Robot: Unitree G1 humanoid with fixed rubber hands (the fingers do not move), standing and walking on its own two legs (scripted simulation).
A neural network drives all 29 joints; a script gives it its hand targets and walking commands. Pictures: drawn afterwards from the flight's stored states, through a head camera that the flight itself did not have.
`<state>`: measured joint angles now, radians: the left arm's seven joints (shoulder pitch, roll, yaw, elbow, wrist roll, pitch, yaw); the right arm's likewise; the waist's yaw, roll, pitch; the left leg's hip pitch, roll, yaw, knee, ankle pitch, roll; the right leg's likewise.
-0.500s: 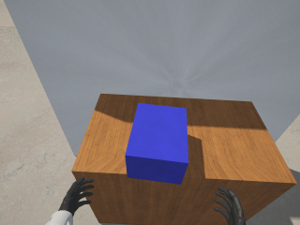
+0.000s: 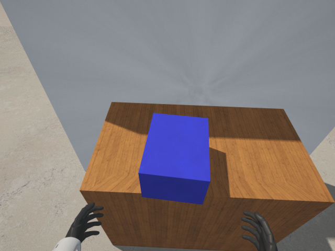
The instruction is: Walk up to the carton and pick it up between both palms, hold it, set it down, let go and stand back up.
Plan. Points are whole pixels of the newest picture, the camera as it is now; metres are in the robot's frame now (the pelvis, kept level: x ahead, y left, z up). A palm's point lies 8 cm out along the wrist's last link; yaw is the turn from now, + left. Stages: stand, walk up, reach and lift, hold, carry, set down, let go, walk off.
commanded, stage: set down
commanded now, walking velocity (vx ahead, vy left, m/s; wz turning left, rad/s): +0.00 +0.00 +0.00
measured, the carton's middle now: (176, 156) +0.44 -0.01 -0.07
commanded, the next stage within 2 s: let go in 0.42 s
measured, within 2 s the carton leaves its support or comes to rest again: neither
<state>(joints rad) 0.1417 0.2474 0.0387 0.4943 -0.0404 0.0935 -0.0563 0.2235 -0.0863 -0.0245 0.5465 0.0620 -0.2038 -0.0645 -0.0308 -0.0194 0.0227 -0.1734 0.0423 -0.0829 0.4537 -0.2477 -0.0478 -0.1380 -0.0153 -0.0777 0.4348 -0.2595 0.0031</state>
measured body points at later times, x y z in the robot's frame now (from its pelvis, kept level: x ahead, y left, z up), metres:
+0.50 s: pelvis +0.00 +0.00 +0.00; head +0.00 +0.00 +0.45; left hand +0.20 +0.23 -0.07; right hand +0.16 -0.22 -0.08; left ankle +0.00 +0.16 -0.74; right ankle -0.01 -0.11 -0.74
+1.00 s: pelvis +0.00 +0.00 +0.00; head +0.01 +0.00 +0.45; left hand +0.20 +0.23 -0.07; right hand +0.15 -0.24 -0.09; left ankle +0.00 +0.16 -0.74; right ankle -0.01 -0.11 -0.74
